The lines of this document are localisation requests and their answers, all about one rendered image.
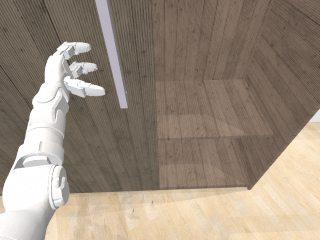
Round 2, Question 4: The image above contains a handle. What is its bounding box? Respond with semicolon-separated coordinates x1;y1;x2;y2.
95;0;129;109

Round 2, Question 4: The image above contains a robot left forearm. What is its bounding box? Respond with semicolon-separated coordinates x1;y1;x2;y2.
2;81;70;210

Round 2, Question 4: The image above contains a robot left hand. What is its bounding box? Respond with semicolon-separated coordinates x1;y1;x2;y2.
44;42;106;98

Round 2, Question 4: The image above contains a robot left upper arm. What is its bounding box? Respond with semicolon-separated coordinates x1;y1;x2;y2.
0;164;70;240

